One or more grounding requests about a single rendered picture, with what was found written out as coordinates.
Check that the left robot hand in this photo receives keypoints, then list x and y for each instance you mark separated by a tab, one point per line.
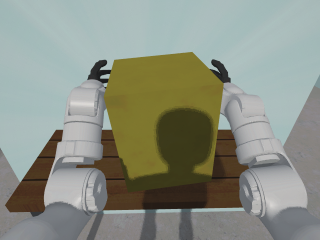
96	73

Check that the carton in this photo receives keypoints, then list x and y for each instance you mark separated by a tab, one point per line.
164	112

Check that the right robot hand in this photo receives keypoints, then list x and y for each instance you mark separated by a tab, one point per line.
223	73

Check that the robot left upper arm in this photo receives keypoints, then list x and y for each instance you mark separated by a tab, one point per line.
72	197

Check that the robot left forearm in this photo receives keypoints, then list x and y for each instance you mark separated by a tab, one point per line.
82	130

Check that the table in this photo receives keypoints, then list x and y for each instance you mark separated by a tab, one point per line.
223	191

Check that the robot right upper arm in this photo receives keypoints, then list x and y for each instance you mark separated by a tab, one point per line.
275	194

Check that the robot right forearm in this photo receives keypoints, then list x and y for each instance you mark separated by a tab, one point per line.
256	144

